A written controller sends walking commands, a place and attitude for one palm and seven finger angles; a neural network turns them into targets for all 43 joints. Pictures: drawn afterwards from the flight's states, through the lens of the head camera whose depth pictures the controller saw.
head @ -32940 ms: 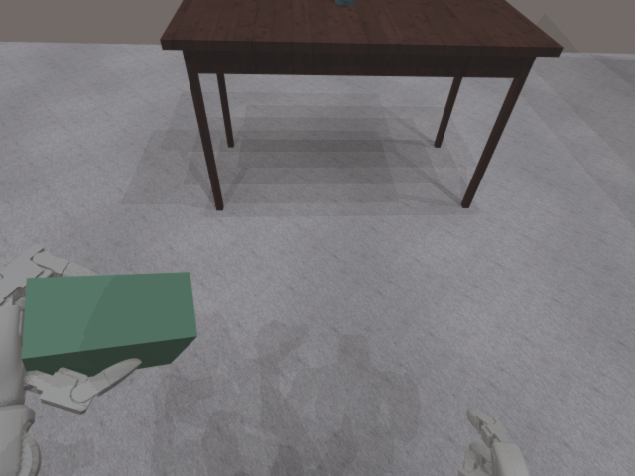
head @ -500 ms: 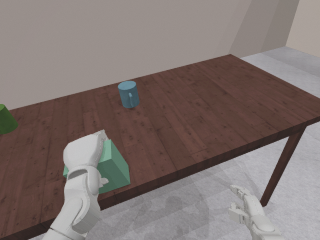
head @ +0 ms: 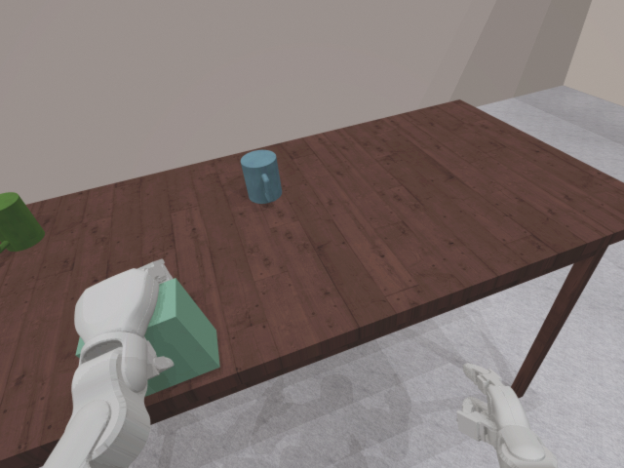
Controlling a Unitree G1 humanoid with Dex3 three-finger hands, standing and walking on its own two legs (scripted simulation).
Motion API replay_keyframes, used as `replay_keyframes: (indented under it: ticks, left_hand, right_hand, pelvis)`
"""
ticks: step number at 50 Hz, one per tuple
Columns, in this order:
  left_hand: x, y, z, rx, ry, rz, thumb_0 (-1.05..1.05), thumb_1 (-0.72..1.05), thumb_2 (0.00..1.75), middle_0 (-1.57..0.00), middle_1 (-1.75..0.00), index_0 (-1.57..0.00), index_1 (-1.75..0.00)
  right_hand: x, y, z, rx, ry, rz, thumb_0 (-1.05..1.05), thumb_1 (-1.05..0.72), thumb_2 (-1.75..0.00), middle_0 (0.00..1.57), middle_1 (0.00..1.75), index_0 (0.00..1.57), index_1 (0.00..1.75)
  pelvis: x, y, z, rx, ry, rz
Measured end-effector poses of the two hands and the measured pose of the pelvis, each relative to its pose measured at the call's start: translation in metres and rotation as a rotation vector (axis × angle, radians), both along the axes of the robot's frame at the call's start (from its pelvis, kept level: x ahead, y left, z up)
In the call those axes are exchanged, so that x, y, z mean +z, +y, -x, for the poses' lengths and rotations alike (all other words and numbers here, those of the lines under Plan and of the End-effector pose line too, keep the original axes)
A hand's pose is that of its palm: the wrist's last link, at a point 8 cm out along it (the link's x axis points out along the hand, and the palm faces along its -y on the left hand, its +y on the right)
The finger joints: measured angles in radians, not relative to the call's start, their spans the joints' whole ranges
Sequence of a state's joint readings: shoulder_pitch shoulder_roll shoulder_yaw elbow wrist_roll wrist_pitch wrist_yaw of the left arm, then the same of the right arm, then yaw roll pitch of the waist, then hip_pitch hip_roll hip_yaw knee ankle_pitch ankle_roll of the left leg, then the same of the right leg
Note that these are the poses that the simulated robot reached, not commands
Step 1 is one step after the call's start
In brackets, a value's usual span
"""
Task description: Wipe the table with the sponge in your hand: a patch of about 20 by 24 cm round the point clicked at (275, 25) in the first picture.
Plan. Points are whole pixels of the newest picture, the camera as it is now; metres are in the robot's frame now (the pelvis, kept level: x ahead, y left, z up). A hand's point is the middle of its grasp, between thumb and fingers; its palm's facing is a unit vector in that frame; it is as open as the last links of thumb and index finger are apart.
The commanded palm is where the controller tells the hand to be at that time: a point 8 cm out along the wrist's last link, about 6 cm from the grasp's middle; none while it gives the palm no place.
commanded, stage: wipe forward along the middle lane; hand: left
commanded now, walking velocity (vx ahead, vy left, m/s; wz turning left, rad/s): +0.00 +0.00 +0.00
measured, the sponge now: (163, 349) +0.24 +0.25 +0.05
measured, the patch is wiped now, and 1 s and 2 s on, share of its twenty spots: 0.95 0.95 0.95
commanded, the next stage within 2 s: slide back across to the first lane in 1.64 s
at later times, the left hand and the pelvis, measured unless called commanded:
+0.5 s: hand (141, 307) +0.27 +0.28 +0.10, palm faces +0.05 -0.08 -1.00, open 10.3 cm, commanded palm +0.25 +0.27 +0.14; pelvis +0.00 +0.01 +0.00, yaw +1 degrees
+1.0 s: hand (147, 279) +0.32 +0.30 +0.10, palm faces -0.01 -0.04 -1.00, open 10.3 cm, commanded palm +0.30 +0.29 +0.13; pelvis +0.00 +0.00 +0.00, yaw +2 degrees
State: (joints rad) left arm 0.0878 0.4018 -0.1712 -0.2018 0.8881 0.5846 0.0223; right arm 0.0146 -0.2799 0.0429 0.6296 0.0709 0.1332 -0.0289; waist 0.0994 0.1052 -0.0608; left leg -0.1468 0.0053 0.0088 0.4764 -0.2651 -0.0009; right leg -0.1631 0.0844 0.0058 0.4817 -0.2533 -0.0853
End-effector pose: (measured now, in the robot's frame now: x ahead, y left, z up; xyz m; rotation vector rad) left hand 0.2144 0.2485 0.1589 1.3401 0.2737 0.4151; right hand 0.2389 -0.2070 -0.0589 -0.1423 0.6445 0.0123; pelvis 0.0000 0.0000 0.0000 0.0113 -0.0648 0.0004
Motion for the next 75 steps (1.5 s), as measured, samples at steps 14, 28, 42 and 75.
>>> replay_keyframes:
  ticks: [14,28,42,75]
  left_hand:
    - [-0.006,0.016,-0.019,0.010,0.057,-0.080,-0.02,-0.51,1.05,-0.69,-1.33,-0.71,-1.33]
    - [-0.008,0.026,-0.045,0.027,0.092,-0.107,-0.02,-0.52,1.05,-0.69,-1.33,-0.72,-1.32]
    - [-0.009,0.033,-0.075,0.034,0.129,-0.124,-0.01,-0.52,1.05,-0.70,-1.32,-0.72,-1.32]
    - [-0.006,0.066,-0.134,0.012,0.205,-0.159,0.01,-0.52,1.05,-0.70,-1.32,-0.73,-1.32]
  right_hand:
    - [-0.005,0.022,0.004,0.025,0.014,-0.006,0.01,-0.90,-0.90,0.20,0.30,0.20,0.30]
    - [-0.014,0.013,0.011,0.004,0.056,0.021,0.01,-0.90,-0.90,0.20,0.30,0.20,0.30]
    - [-0.027,-0.009,0.029,-0.044,0.130,0.041,0.01,-0.90,-0.90,0.20,0.30,0.20,0.30]
    - [-0.053,-0.041,0.093,-0.158,0.317,0.096,0.01,-0.91,-0.90,0.20,0.30,0.20,0.30]
  pelvis:
    - [0.001,0.010,0.004,0.013,0.014,0.002]
    - [0.001,0.011,0.001,0.029,0.036,0.004]
    - [0.000,0.004,-0.003,0.032,0.070,0.005]
    - [-0.001,0.004,-0.002,0.033,0.144,0.016]
